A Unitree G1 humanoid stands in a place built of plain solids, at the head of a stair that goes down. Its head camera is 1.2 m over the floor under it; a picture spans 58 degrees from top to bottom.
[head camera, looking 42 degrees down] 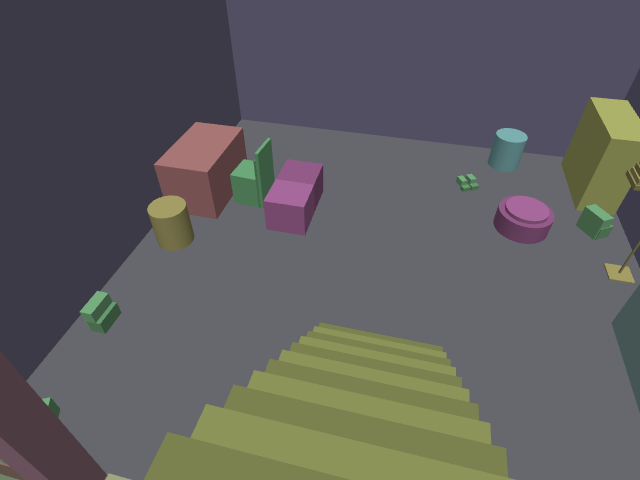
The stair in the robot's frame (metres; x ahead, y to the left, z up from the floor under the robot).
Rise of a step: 0.21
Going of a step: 0.21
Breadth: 1.20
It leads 14 degrees to the right of straight ahead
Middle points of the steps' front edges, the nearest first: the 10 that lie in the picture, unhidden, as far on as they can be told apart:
0.69 -0.13 -0.41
0.89 -0.18 -0.62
1.09 -0.23 -0.83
1.30 -0.28 -1.04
1.50 -0.33 -1.25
1.70 -0.38 -1.45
1.90 -0.43 -1.66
2.10 -0.48 -1.87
2.31 -0.53 -2.08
2.51 -0.58 -2.29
